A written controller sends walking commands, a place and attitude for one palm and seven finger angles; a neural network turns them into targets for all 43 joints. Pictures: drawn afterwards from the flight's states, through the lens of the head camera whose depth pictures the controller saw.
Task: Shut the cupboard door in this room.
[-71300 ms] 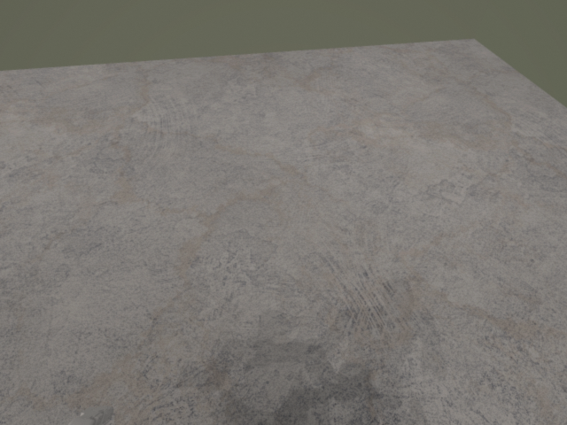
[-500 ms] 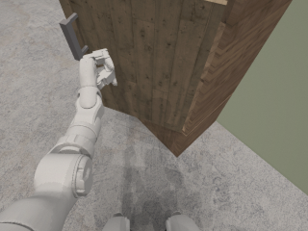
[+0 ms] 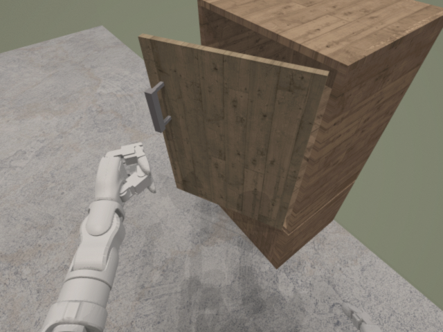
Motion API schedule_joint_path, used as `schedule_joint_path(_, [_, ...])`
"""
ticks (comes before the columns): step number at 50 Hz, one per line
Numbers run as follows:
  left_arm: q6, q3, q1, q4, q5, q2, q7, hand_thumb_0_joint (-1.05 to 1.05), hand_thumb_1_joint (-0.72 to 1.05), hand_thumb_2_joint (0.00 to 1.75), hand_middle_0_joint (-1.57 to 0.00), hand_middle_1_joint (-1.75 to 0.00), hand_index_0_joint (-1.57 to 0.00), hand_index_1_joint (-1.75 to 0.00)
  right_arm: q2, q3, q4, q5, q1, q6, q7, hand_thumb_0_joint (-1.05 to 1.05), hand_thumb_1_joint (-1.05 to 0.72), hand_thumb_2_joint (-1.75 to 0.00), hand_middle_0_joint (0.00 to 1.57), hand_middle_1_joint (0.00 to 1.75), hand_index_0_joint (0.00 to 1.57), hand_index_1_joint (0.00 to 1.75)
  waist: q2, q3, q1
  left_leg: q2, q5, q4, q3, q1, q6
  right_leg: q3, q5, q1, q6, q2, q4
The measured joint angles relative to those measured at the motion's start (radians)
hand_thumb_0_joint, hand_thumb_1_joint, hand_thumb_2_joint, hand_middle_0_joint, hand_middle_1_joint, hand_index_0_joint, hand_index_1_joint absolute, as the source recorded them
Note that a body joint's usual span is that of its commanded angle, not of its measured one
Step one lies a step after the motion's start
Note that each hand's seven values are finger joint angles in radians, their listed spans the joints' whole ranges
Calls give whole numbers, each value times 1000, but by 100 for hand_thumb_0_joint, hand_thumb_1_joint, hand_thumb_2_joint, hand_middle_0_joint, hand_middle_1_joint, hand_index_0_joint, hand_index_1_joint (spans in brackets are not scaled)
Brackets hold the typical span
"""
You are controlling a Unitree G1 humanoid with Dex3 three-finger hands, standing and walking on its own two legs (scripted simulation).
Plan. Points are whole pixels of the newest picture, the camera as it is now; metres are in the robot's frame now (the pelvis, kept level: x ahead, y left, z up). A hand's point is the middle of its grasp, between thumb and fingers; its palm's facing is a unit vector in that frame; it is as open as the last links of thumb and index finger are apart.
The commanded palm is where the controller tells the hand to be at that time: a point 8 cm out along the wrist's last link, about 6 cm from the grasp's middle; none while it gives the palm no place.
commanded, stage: draw the hand back to the body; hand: left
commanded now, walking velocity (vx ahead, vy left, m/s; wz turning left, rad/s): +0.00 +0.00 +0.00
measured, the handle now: (160, 107) +0.65 +0.18 +0.04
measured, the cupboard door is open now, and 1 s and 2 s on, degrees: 27 27 27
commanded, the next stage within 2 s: step back with the hand held close in 1.02 s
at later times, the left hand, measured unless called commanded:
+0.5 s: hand (44, 223) +0.24 +0.25 +0.16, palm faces +0.36 -0.87 -0.35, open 5.0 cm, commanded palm +0.18 +0.29 +0.18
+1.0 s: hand (8, 241) +0.20 +0.26 +0.18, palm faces +0.45 -0.80 -0.41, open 7.4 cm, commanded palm +0.15 +0.30 +0.20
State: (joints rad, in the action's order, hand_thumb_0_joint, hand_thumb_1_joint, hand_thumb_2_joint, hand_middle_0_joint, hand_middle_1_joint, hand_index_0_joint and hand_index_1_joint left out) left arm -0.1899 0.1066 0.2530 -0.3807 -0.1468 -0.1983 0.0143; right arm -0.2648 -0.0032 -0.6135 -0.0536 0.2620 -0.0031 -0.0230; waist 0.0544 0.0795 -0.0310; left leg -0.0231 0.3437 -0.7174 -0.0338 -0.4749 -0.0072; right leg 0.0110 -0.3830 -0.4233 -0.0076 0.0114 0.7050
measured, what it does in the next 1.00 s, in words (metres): stands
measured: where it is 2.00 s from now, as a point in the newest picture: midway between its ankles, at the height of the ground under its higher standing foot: outside the picture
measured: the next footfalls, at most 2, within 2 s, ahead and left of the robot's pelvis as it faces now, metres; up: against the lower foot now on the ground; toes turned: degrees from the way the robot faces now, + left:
none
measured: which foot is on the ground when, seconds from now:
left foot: down 0.00-1.00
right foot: down 0.00-1.00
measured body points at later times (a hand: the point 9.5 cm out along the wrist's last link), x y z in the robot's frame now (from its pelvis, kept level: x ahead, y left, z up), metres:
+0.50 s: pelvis +0.02 +0.01 +0.03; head +0.01 -0.02 +0.48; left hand +0.21 +0.29 +0.18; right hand +0.22 -0.19 -0.06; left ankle +0.01 +0.11 -0.72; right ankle -0.01 -0.11 -0.72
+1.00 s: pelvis +0.02 +0.00 +0.03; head -0.01 -0.03 +0.47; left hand +0.17 +0.30 +0.20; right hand +0.21 -0.22 -0.06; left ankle +0.01 +0.11 -0.72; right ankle -0.01 -0.11 -0.72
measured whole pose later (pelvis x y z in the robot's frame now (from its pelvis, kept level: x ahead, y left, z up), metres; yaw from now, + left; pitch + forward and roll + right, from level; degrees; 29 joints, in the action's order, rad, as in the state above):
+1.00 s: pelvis +0.02 +0.00 +0.03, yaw +1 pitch -3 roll +0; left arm -0.06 0.33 -0.47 0.37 -0.08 -0.35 -0.09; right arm -0.24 0.02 -0.63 -0.02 0.19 -0.09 -0.08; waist 0.08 0.02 0.06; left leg -0.01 0.24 -0.43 -0.02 -0.14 -0.01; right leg 0.03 -0.28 -0.07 -0.01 0.00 0.41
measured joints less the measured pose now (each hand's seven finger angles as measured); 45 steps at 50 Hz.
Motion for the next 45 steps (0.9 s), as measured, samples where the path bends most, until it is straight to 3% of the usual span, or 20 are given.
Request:
schedule_joint_path(6, [92,-47,-172,206,56,-46,-43,2,90,90,-113,-132,-113,-131,23,23,41,-2,-93,30,-43,1,-90,-90,20,30,20,30,-3,-30,25,13,-50,132,-4,146,-7,-3,49,144,6,-10,-128])
schedule_joint_path(17, [179,16,-423,507,72,-88,-77,2,89,90,-84,-101,-85,-100,44,64,55,21,-127,17,-41,1,-90,-90,20,30,20,30,12,-64,78,29,-99,270,11,300,-12,13,103,315,13,-22,-288])
schedule_joint_path(25, [190,105,-575,652,71,-119,-91,2,89,90,-63,-77,-63,-76,48,65,20,33,-97,3,-36,1,-90,-90,20,30,20,30,27,-73,90,33,-106,297,15,332,-13,17,110,349,15,-26,-317])
schedule_joint_path(35, [156,254,-746,768,62,-174,-108,2,89,90,-36,-47,-36,-47,30,33,-13,31,-55,-35,-41,1,-90,-90,20,30,20,30,37,-59,94,26,-95,287,12,334,-8,14,102,351,11,-19,-309])
schedule_joint_path(45, [145,221,-711,742,70,-131,-116,2,89,90,-23,-33,-23,-32,13,18,-27,34,-68,-73,-55,2,-90,-90,20,30,20,30,29,-68,96,25,-104,286,18,334,-4,20,101,347,6,-17,-296])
